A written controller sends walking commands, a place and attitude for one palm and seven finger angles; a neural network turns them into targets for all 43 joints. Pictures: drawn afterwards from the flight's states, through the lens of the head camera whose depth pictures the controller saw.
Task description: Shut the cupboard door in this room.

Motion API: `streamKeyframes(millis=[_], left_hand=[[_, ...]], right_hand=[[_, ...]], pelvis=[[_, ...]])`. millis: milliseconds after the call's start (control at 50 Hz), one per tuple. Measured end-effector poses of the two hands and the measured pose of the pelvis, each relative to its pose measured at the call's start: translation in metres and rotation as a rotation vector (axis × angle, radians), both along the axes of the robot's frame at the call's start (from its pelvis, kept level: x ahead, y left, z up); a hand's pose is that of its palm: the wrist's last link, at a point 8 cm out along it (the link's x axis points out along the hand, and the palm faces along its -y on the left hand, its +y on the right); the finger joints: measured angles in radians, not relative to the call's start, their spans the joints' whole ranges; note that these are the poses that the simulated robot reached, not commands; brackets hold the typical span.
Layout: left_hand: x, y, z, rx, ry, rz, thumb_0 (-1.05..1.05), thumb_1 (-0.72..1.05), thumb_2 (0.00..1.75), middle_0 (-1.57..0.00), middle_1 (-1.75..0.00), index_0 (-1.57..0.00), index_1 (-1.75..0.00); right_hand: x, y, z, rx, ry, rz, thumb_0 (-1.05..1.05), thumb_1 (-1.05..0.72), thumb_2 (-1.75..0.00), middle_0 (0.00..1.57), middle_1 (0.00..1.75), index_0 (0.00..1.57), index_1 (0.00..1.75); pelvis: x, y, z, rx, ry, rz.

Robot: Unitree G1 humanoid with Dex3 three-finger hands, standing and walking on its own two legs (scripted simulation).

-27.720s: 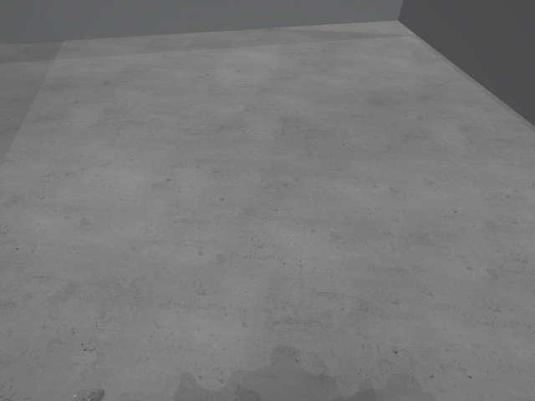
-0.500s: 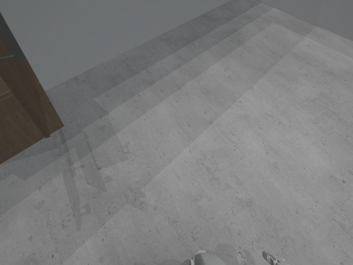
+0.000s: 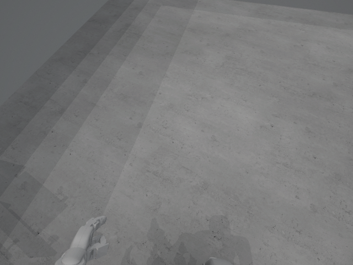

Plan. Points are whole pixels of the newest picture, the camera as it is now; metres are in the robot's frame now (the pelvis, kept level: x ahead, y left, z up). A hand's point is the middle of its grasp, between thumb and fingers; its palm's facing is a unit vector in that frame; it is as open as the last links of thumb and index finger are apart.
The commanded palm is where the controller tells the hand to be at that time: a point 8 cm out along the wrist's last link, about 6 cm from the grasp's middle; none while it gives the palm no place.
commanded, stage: walk around to get in front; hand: left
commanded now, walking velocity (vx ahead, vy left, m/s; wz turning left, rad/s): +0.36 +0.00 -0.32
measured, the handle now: out of the picture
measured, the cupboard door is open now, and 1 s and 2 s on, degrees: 71 71 71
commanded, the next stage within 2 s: none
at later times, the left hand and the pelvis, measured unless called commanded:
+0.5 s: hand (88, 252) +0.18 +0.23 -0.17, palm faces -0.07 -0.98 -0.17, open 7.4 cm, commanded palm none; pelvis +0.21 +0.04 +0.01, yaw -10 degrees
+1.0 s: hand (153, 122) +0.60 +0.08 -0.16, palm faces -0.36 -0.92 -0.17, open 7.4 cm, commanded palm none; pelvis +0.41 -0.04 +0.00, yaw -17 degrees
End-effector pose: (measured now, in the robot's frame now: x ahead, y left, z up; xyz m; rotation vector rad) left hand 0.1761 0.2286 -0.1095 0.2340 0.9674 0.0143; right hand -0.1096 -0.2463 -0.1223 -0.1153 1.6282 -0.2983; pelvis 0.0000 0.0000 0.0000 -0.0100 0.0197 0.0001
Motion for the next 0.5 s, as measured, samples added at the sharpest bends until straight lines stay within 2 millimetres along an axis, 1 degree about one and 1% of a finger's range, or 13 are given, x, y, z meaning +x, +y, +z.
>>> streamKeyframes(millis=[20,60,140,220,280,340,380,420,440,460,500], left_hand=[[0.004,-0.005,0.0,-0.001,-0.004,0.0,0.0,0.91,0.9,-0.2,-0.3,-0.2,-0.3],[0.004,-0.012,0.0,0.002,0.025,0.004,0.0,0.91,0.9,-0.2,-0.3,-0.2,-0.3],[-0.015,-0.016,-0.001,0.016,0.157,0.016,0.0,0.91,0.9,-0.2,-0.3,-0.2,-0.3],[-0.032,0.001,-0.002,0.045,0.257,0.072,-0.01,0.93,0.9,-0.2,-0.3,-0.2,-0.3],[-0.041,0.015,-0.006,0.053,0.334,0.107,0.0,0.93,0.9,-0.2,-0.3,-0.2,-0.3],[-0.046,0.028,-0.014,0.048,0.413,0.141,0.0,0.92,0.9,-0.2,-0.3,-0.2,-0.3],[-0.045,0.036,-0.022,0.038,0.465,0.16,0.0,0.92,0.9,-0.2,-0.3,-0.2,-0.3],[-0.037,0.046,-0.034,0.029,0.516,0.163,0.0,0.91,0.9,-0.2,-0.3,-0.2,-0.3],[-0.03,0.049,-0.037,0.024,0.535,0.159,0.0,0.91,0.9,-0.2,-0.3,-0.2,-0.3],[-0.021,0.051,-0.038,0.022,0.545,0.149,0.0,0.91,0.9,-0.2,-0.3,-0.2,-0.3],[0.006,0.054,-0.034,0.015,0.537,0.122,0.01,0.91,0.9,-0.2,-0.3,-0.2,-0.3]], right_hand=[[0.009,-0.003,-0.002,0.004,0.0,-0.008,0.01,-0.91,-0.9,0.2,0.3,0.2,0.3],[0.04,-0.008,-0.004,0.005,-0.046,-0.009,0.01,-0.91,-0.9,0.2,0.3,0.2,0.3],[0.126,-0.012,-0.002,0.006,-0.227,0.017,0.01,-0.91,-0.9,0.2,0.3,0.2,0.3],[0.213,-0.008,0.006,0.011,-0.383,0.059,0.01,-0.91,-0.9,0.2,0.3,0.2,0.3],[0.274,-0.001,0.012,0.014,-0.462,0.1,0.01,-0.91,-0.9,0.2,0.3,0.2,0.3],[0.332,0.01,0.018,0.009,-0.521,0.145,0.01,-0.91,-0.9,0.2,0.3,0.2,0.3],[0.368,0.019,0.019,-0.003,-0.554,0.171,0.01,-0.91,-0.9,0.2,0.3,0.2,0.3],[0.397,0.027,0.018,-0.028,-0.591,0.186,0.01,-0.91,-0.9,0.2,0.3,0.2,0.3],[0.405,0.031,0.019,-0.038,-0.602,0.188,0.01,-0.91,-0.9,0.2,0.3,0.2,0.3],[0.41,0.034,0.02,-0.044,-0.604,0.182,0.01,-0.91,-0.9,0.2,0.3,0.2,0.3],[0.41,0.039,0.023,-0.051,-0.583,0.146,0.0,-0.91,-0.9,0.2,0.3,0.21,0.3]], pelvis=[[0.005,-0.003,0.0,0.002,-0.006,-0.008],[0.017,-0.007,0.005,0.006,-0.013,-0.028],[0.044,-0.01,0.016,0.005,-0.012,-0.066],[0.075,-0.008,0.02,-0.005,-0.008,-0.087],[0.1,-0.002,0.02,-0.014,-0.006,-0.1],[0.13,0.008,0.016,-0.024,-0.009,-0.109],[0.152,0.017,0.011,-0.03,-0.011,-0.114],[0.174,0.027,0.002,-0.027,-0.016,-0.131],[0.182,0.031,0.001,-0.022,-0.022,-0.14],[0.19,0.034,0.002,-0.023,-0.026,-0.151],[0.206,0.039,0.008,-0.024,-0.032,-0.17]])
